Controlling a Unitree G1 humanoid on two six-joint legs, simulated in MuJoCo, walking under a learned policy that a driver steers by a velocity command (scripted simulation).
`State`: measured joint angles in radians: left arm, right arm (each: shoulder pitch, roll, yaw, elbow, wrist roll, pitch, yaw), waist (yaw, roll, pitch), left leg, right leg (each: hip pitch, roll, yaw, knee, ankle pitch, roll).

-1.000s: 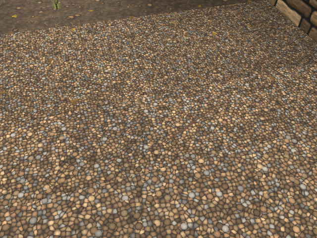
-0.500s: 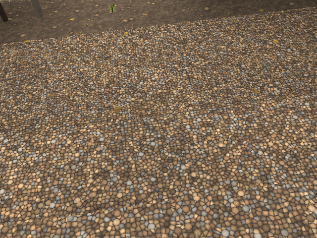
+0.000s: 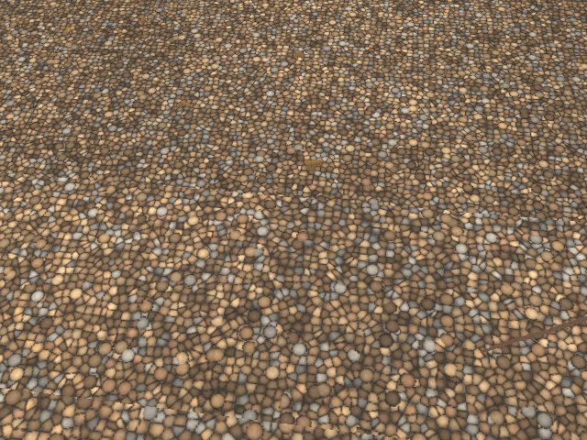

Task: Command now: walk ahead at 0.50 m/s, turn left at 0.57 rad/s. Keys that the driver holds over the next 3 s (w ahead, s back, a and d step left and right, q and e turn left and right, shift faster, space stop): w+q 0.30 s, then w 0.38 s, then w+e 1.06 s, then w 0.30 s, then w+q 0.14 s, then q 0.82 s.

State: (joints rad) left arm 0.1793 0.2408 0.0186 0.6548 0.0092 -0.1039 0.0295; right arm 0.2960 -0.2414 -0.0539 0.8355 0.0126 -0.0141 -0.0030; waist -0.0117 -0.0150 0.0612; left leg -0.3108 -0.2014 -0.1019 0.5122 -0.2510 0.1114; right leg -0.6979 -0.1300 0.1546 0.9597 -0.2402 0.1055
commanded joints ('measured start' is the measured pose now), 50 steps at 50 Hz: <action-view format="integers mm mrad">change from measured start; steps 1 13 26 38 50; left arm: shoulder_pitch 84 112 178 113 -214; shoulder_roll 79 130 200 132 47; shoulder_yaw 28 71 97 81 53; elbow -35 -68 120 81 -31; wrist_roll -2 9 -38 -45 -27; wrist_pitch -3 19 36 42 57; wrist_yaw -2 -22 -40 -34 -134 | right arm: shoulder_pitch -60 -19 -220 -11 211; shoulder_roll -161 -150 -70 -100 -85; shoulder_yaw -43 -46 -14 -38 -22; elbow -88 -149 -214 -100 -32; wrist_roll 14 16 8 -6 -13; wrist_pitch -23 16 -6 -79 -91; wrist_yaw -26 -16 31 58 -52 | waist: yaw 21 44 70 14 -91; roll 105 -95 -98 43 55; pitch -186 -10 -51 -65 34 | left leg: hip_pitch -133 -416 -190 155 51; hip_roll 224 229 243 483 450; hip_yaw -189 -47 108 -216 78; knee -123 759 193 -213 164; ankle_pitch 452 -79 131 94 -66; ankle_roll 159 -80 -88 178 20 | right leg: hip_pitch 376 530 568 -12 -5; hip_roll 104 -141 -102 18 135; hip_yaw -106 216 -127 -26 -37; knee -229 -694 -722 197 -335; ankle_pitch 253 -87 280 -96 775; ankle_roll -4 -270 -312 -154 -192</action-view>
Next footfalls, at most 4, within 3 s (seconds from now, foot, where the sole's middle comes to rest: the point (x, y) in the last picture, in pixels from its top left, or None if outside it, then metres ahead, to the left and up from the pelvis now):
0.12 right None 0.25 -0.16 -0.77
0.60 left None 0.36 0.16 -0.77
1.16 right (319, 320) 0.77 -0.02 -0.95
1.56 left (254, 252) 0.99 0.16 -0.95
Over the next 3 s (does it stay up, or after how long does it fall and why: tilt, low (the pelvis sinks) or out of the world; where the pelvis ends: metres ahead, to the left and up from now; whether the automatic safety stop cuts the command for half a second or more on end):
stays up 1.38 -0.09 -0.37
